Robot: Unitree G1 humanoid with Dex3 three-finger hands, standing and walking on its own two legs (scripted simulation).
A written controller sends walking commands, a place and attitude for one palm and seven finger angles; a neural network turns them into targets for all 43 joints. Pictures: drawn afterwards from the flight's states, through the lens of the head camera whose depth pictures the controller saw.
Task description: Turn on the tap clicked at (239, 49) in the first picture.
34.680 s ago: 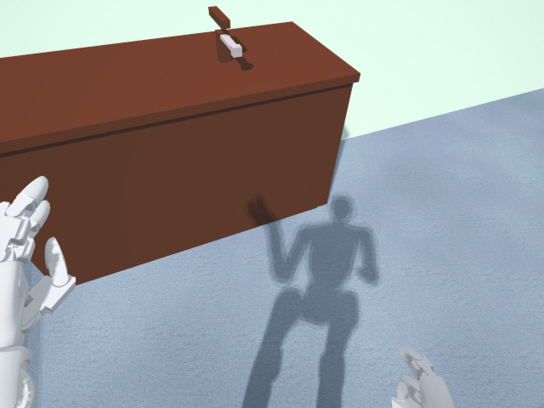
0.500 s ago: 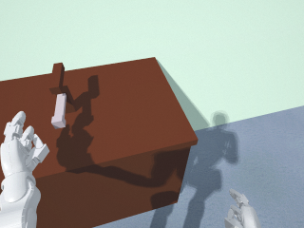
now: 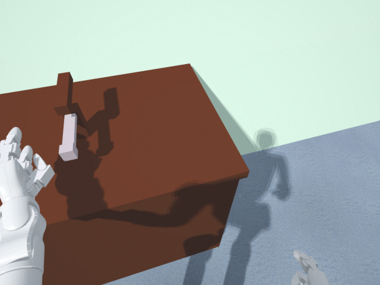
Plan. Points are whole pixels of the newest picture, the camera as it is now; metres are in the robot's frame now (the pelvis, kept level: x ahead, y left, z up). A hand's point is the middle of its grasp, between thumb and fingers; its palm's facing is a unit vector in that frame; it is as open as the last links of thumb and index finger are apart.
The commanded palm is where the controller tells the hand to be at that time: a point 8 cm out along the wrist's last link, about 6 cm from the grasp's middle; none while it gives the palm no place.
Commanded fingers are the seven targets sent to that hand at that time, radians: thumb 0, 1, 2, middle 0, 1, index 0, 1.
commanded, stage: reach beside the lever's end, fingers flat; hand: left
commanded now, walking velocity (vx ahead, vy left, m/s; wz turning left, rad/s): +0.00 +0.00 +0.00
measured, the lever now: (68, 151) +0.36 +0.30 +0.08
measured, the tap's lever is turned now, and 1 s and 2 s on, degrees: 0 0 16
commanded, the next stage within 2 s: push the lever round in 0.62 s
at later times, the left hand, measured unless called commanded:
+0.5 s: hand (50, 163) +0.33 +0.33 +0.08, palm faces +0.56 -0.83 -0.10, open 7.8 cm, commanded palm +0.28 +0.36 +0.08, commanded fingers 0.00 0.90 0.90 -0.15 -0.15 -0.15 -0.15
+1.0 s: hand (60, 165) +0.33 +0.30 +0.08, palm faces +0.56 -0.83 -0.09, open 7.8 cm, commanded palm +0.28 +0.33 +0.08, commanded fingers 0.00 0.90 0.90 -0.15 -0.15 -0.15 -0.15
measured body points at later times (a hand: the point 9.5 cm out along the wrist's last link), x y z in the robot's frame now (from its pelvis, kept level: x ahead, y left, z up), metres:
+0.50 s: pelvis +0.01 +0.01 +0.00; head +0.04 +0.01 +0.45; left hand +0.30 +0.37 +0.08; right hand +0.13 -0.25 -0.11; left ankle +0.00 +0.09 -0.72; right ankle +0.00 -0.07 -0.72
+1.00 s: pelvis +0.00 +0.00 +0.00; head +0.03 +0.00 +0.45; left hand +0.29 +0.34 +0.09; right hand +0.15 -0.24 -0.11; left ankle +0.00 +0.09 -0.72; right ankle +0.00 -0.07 -0.72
